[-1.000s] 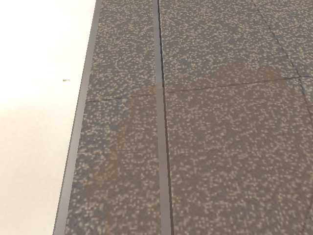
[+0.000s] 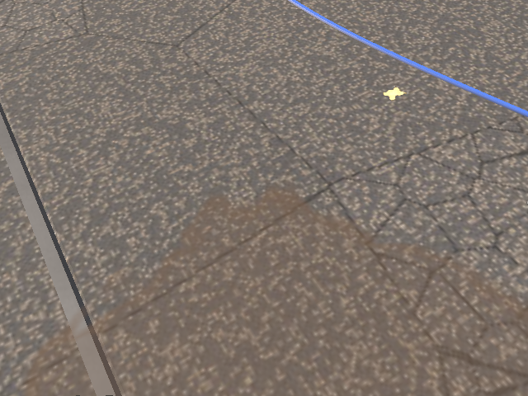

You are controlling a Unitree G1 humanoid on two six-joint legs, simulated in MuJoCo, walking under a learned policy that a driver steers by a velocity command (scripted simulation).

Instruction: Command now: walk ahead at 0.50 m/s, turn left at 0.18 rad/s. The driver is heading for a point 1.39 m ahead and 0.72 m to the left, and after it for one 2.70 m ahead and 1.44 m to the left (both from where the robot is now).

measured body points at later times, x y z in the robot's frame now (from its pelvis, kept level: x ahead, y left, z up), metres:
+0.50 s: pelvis +0.26 +0.07 -0.02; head +0.30 +0.08 +0.43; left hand +0.24 +0.36 -0.14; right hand +0.51 -0.14 -0.11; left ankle +0.34 +0.16 -0.73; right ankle +0.10 -0.11 -0.65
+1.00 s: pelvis +0.55 +0.12 +0.00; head +0.57 +0.13 +0.45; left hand +0.58 +0.45 -0.08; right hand +0.75 -0.09 -0.12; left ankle +0.36 +0.16 -0.67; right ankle +0.67 +0.07 -0.73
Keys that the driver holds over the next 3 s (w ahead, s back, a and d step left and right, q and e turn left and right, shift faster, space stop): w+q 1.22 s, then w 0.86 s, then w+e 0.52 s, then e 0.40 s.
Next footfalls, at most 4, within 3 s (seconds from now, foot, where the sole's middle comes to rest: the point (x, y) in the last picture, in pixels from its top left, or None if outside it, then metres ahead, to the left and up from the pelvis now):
0.44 left None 0.37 0.17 -0.77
0.92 right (241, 299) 0.71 0.09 -0.77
1.46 left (100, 292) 0.75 0.48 -0.77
1.98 right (99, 188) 1.13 0.55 -0.77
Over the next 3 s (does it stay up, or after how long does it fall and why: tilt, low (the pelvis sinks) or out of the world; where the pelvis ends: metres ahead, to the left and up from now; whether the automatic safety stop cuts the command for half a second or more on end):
stays up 1.28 0.81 -0.01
